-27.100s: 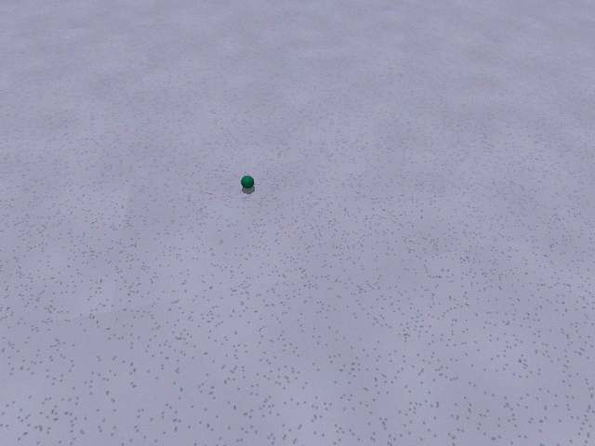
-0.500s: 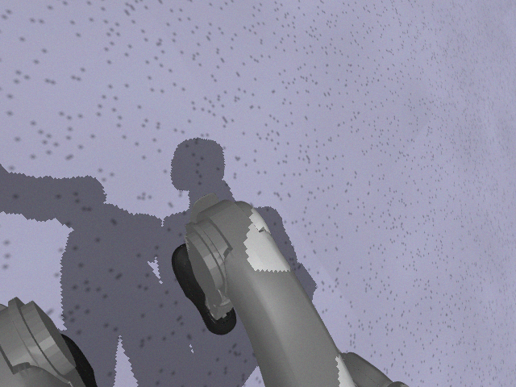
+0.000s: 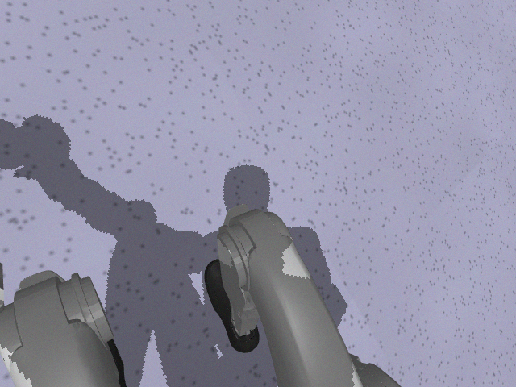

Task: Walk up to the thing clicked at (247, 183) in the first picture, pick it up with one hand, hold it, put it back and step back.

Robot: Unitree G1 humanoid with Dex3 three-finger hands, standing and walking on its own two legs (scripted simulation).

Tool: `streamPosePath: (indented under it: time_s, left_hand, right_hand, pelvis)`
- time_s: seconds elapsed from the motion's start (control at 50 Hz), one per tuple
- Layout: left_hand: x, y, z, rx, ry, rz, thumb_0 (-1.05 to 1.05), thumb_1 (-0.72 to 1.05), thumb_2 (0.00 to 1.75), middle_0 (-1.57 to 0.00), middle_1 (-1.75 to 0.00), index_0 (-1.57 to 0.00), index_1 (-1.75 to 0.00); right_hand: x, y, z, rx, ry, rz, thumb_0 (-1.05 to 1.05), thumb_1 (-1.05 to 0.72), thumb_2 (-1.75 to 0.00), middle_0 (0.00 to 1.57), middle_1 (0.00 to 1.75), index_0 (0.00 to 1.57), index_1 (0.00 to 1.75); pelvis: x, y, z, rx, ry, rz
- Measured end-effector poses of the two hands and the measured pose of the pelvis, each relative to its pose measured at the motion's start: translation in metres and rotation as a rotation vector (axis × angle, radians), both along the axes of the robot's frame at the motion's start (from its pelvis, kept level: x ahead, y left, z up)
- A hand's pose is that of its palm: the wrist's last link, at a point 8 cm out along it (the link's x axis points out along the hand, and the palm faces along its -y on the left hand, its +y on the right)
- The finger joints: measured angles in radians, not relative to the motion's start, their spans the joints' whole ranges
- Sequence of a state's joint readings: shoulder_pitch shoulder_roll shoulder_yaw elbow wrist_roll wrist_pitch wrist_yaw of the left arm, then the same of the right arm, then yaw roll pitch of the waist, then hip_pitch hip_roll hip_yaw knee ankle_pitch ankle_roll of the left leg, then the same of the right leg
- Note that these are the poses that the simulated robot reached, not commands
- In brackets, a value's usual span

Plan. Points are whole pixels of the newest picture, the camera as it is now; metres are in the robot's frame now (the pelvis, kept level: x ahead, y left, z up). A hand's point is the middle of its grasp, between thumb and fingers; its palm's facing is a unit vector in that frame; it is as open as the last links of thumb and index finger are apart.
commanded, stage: settle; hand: left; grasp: from above
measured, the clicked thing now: out of the picture +0.51 +0.27 -0.24
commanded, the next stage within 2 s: lift in 0.34 s
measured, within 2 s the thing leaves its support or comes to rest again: neither
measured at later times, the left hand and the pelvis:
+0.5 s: hand out of the picture +0.48 +0.26 -0.14, palm faces -0.40 -0.08 -0.91, open 8.3 cm; pelvis -0.01 -0.01 +0.01, yaw +5 degrees
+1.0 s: hand out of the picture +0.41 +0.28 -0.02, palm faces -0.42 -0.12 -0.90, open 8.2 cm; pelvis -0.01 -0.01 +0.08, yaw +8 degrees
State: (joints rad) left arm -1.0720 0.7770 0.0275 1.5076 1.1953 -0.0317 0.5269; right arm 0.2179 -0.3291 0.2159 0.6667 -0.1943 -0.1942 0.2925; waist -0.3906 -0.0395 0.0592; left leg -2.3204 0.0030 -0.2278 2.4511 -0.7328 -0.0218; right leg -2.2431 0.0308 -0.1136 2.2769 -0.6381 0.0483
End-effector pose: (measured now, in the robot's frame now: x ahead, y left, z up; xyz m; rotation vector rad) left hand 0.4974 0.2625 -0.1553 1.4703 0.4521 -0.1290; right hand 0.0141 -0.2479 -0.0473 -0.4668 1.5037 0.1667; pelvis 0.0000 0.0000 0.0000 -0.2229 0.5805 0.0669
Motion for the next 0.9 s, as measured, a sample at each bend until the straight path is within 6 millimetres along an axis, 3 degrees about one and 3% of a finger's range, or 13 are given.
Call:
streamPosePath:
  time_s: [0.18, 0.32, 0.48, 0.66, 0.9]
  left_hand:
    - [-0.013, 0.005, 0.039, 0.018, 0.080, 0.036, -0.03, 0.15, 0.36, -0.74, -0.63, -0.87, -0.58]
    - [-0.024, -0.004, 0.050, -0.014, 0.110, -0.018, -0.03, 0.14, 0.36, -0.75, -0.62, -0.88, -0.57]
    - [-0.018, -0.005, 0.071, 0.007, 0.044, -0.051, -0.02, 0.14, 0.37, -0.75, -0.59, -0.88, -0.57]
    - [-0.023, 0.006, 0.100, 0.011, 0.077, 0.034, -0.02, 0.18, 0.34, -0.73, -0.60, -0.86, -0.58]
    - [-0.060, 0.013, 0.155, -0.023, 0.091, -0.015, -0.02, 0.17, 0.37, -0.72, -0.60, -0.86, -0.59]
  right_hand:
    - [0.024, -0.018, -0.018, 0.004, -0.078, -0.027, 0.00, -0.92, -0.90, 0.19, 0.30, 0.19, 0.30]
    - [0.027, -0.025, -0.028, -0.020, -0.077, -0.045, 0.00, -0.92, -0.90, 0.19, 0.30, 0.19, 0.30]
    - [0.027, -0.027, -0.031, -0.056, -0.086, -0.087, 0.00, -0.91, -0.90, 0.19, 0.30, 0.20, 0.30]
    - [0.033, -0.025, -0.026, -0.049, -0.087, -0.140, 0.00, -0.92, -0.90, 0.20, 0.30, 0.20, 0.30]
    - [0.054, -0.031, 0.002, -0.083, -0.132, -0.155, 0.00, -0.91, -0.90, 0.20, 0.30, 0.20, 0.30]
  pelvis:
    - [-0.004, -0.003, 0.004, 0.035, 0.009, 0.017]
    - [-0.008, -0.007, 0.005, 0.062, -0.005, 0.031]
    - [-0.008, -0.009, 0.007, 0.077, 0.006, 0.037]
    - [-0.005, -0.010, 0.023, 0.094, 0.040, 0.045]
    - [-0.010, -0.008, 0.059, 0.105, 0.032, 0.065]
